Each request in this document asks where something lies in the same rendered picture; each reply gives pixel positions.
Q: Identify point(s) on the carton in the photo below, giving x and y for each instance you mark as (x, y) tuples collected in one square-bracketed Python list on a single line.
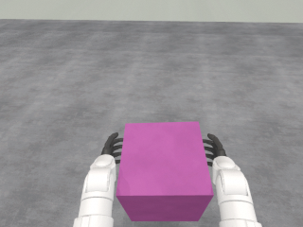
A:
[(163, 173)]

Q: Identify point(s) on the right robot forearm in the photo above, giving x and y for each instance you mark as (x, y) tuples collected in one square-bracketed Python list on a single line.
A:
[(233, 194)]

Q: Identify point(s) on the robot right hand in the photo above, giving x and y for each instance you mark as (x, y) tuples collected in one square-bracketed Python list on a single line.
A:
[(217, 149)]

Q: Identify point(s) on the robot left hand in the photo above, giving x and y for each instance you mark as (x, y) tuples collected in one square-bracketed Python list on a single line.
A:
[(109, 147)]

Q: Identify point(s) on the left robot forearm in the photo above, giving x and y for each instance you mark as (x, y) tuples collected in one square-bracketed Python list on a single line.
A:
[(97, 195)]

